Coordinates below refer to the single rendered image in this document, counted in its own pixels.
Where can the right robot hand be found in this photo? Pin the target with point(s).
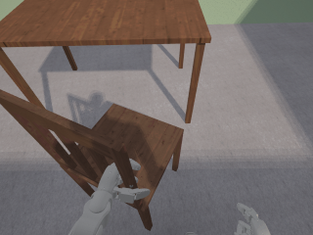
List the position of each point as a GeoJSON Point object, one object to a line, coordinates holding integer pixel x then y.
{"type": "Point", "coordinates": [257, 226]}

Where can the table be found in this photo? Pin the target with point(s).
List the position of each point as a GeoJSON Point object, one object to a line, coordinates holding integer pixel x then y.
{"type": "Point", "coordinates": [50, 23]}

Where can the left robot forearm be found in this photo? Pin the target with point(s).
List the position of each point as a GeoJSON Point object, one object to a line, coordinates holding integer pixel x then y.
{"type": "Point", "coordinates": [96, 215]}

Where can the left robot hand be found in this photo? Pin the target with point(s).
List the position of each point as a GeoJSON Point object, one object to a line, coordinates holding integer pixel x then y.
{"type": "Point", "coordinates": [111, 179]}

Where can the chair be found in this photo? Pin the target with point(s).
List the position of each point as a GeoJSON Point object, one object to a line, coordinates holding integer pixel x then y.
{"type": "Point", "coordinates": [119, 135]}

